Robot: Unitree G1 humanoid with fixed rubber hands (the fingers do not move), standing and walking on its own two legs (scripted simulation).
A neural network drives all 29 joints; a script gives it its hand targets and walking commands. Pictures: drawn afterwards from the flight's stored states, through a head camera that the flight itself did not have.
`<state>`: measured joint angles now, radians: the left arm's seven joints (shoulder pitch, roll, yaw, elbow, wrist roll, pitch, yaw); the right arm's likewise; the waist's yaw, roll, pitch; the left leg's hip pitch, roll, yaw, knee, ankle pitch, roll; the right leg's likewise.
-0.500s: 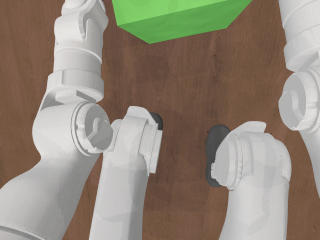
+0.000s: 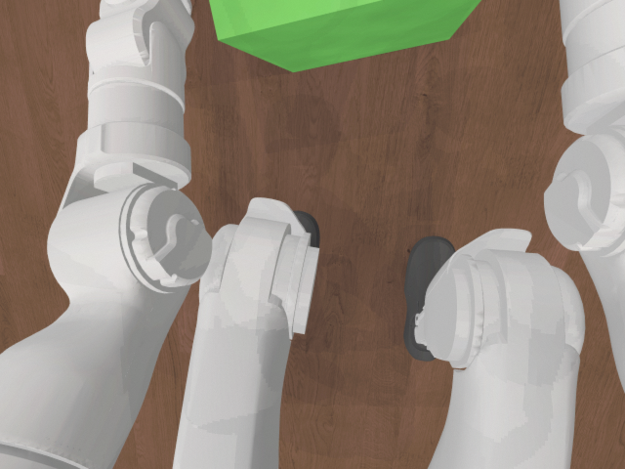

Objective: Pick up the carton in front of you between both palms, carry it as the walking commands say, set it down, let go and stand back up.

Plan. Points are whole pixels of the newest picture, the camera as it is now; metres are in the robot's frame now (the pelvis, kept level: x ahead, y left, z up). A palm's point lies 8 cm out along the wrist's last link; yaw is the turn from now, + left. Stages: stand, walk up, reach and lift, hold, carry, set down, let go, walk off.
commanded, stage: set down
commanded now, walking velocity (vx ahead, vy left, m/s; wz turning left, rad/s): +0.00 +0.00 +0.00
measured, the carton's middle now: out of the picture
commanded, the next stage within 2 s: let go in 1.34 s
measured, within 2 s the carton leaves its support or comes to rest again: neither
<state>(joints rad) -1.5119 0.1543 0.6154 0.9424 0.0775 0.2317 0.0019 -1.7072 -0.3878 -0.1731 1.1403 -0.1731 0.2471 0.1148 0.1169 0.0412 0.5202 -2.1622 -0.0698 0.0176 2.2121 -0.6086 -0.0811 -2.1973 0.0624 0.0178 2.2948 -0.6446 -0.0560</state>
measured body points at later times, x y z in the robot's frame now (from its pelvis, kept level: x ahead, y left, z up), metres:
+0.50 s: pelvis +0.00 +0.01 +0.02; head +0.38 +0.00 +0.26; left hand +0.55 +0.23 -0.12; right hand +0.65 -0.14 -0.12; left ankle +0.12 +0.13 -0.33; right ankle +0.10 -0.10 -0.33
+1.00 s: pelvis +0.01 +0.01 +0.15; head +0.37 -0.01 +0.42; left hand +0.56 +0.22 +0.04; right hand +0.64 -0.16 +0.04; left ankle +0.12 +0.13 -0.33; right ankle +0.09 -0.10 -0.33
